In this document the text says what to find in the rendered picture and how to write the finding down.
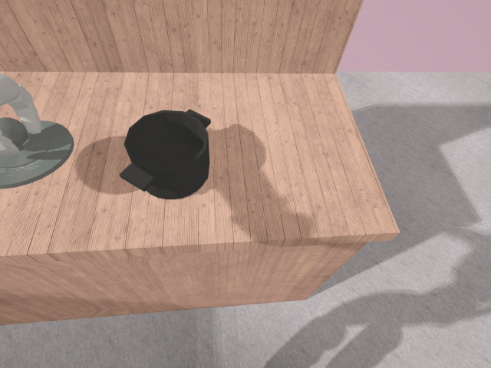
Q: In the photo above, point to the table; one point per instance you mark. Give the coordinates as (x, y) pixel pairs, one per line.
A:
(291, 194)

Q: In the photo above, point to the pot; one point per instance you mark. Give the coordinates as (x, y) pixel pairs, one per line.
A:
(169, 151)

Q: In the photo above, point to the knob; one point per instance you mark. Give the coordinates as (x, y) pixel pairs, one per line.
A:
(14, 130)

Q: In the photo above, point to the robot left hand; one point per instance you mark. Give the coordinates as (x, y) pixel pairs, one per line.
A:
(20, 100)

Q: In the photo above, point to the lid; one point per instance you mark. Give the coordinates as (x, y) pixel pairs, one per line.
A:
(40, 155)

